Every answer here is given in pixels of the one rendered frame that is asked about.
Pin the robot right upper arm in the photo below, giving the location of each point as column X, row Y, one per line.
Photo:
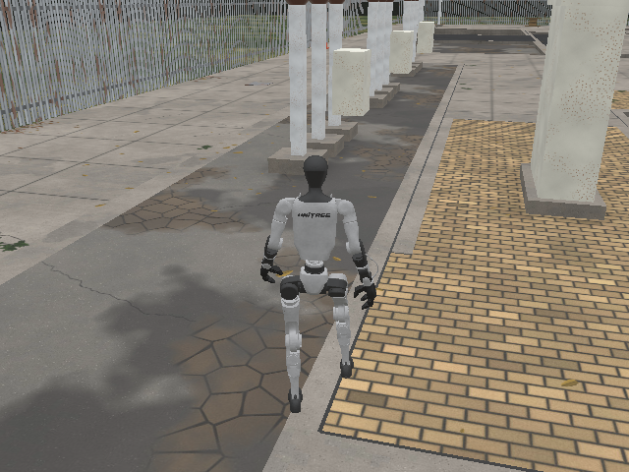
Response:
column 351, row 227

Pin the right robot forearm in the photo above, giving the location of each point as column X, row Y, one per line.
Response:
column 362, row 266

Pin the humanoid robot head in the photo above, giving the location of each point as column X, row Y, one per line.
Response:
column 315, row 168

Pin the left robot hand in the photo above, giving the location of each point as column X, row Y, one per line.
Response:
column 266, row 277

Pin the robot left upper arm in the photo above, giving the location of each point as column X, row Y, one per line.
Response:
column 279, row 220

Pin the right robot hand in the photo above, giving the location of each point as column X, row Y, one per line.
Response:
column 371, row 294

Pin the right robot shin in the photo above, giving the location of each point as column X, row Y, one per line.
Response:
column 343, row 336

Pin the left robot forearm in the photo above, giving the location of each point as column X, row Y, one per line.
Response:
column 268, row 256

